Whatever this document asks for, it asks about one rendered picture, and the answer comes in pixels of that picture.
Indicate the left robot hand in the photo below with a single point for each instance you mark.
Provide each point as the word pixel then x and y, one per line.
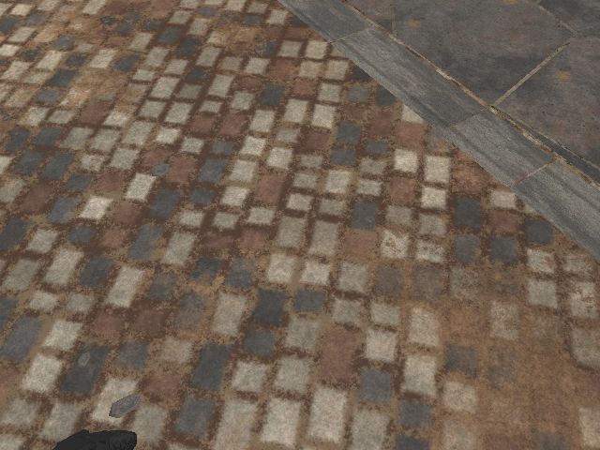
pixel 103 440

